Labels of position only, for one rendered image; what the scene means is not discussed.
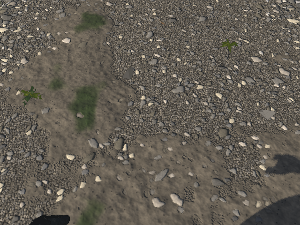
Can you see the left robot hand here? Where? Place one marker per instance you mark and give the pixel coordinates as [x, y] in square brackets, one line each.
[51, 220]

